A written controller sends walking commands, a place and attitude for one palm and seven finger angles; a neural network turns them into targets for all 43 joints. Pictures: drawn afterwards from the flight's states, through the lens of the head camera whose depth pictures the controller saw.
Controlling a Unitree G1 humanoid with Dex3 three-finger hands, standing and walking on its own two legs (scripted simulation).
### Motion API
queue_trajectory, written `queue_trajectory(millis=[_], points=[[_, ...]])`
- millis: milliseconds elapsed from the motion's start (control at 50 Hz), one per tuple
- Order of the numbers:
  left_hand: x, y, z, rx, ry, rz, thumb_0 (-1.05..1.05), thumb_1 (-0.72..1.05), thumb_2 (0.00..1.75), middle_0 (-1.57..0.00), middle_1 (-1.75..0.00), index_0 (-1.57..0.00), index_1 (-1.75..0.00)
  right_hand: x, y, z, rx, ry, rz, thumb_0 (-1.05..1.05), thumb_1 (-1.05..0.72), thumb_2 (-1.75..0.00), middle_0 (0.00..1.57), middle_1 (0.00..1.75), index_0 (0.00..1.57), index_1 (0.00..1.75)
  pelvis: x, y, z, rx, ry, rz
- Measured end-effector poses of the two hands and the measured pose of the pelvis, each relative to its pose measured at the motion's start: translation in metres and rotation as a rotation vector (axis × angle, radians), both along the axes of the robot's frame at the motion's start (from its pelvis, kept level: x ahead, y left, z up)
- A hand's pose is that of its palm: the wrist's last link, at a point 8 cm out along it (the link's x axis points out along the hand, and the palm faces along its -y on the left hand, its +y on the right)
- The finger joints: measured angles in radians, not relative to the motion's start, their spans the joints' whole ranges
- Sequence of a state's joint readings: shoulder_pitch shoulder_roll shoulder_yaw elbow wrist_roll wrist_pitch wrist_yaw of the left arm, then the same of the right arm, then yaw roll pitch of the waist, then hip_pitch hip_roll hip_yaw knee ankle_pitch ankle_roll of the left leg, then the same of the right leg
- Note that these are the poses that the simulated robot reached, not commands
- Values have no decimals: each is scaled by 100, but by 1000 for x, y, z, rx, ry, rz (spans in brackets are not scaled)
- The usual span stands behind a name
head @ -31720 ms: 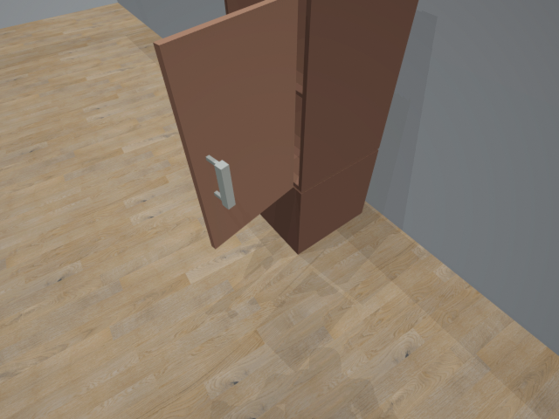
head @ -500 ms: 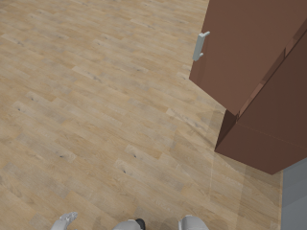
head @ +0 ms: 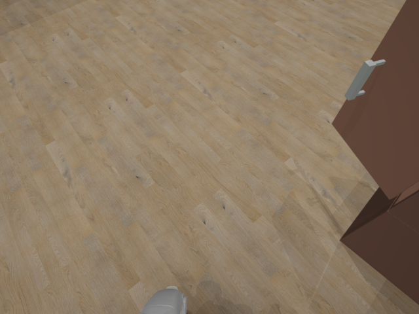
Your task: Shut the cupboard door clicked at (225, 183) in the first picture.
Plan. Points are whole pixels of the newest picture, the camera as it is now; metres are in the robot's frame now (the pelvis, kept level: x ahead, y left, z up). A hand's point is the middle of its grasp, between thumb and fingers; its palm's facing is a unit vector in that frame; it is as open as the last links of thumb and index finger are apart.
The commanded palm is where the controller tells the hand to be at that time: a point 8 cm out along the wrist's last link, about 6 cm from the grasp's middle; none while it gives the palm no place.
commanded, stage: walk to a spot facing it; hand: left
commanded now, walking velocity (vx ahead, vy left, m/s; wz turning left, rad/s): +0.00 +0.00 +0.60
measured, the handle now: (364, 80) +0.76 -0.45 -0.08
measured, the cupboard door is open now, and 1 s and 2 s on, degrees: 64 64 64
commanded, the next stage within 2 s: turn to face it in 1.10 s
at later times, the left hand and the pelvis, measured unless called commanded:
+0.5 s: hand (109, 306) +0.14 +0.22 -0.15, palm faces +0.26 -0.92 -0.28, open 7.4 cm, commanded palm none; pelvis +0.09 -0.01 -0.01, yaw +17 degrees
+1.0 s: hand (93, 312) +0.12 +0.27 -0.19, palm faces +0.60 -0.77 -0.23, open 7.4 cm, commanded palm none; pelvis +0.24 +0.09 -0.02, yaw +36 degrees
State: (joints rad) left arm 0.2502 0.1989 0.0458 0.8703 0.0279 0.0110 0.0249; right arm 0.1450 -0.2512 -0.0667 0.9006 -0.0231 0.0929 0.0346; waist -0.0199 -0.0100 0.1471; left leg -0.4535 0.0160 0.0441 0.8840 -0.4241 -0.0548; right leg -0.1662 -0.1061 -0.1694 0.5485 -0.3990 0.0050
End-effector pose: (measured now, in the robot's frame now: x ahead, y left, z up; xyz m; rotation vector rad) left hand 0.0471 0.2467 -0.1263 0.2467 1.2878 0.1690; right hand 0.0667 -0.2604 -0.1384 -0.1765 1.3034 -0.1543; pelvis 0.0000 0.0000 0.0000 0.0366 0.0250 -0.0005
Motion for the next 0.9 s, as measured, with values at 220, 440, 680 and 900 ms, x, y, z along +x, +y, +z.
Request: queue_trajectory(millis=[220,440,680,900], points=[[-32,35,-21,-21,69,177,1,90,90,-20,-30,-20,-30,96,43,17,-45,-153,207,1,-91,-90,20,30,20,30,20,17,-7,-31,-5,123],[61,26,11,11,-197,179,1,90,90,-20,-30,-20,-30,107,19,1,-4,-49,242,1,-90,-90,20,30,20,30,67,-7,-5,-39,-7,238],[28,-15,9,-27,-45,437,1,90,90,-20,-30,-20,-30,229,46,9,22,-24,419,1,-91,-90,20,30,19,30,145,0,7,-17,0,438],[-13,-4,-36,-144,191,683,1,90,90,-20,-30,-20,-30,390,190,-1,38,-227,698,1,-91,-90,20,30,20,30,212,72,-27,-35,-29,583]])
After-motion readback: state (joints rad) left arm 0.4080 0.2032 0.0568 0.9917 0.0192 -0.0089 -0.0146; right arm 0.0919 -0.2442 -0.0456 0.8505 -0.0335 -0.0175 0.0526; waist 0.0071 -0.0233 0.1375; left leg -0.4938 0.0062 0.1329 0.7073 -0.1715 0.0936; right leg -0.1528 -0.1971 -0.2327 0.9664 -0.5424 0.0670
